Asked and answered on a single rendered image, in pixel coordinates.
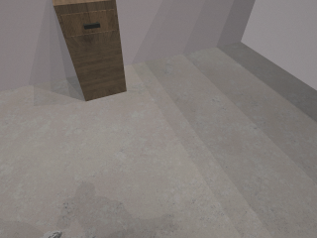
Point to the cabinet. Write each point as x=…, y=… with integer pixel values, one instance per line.
x=97, y=57

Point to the drawer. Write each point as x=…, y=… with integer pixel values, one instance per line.
x=73, y=23

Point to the handle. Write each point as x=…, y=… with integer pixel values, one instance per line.
x=91, y=25

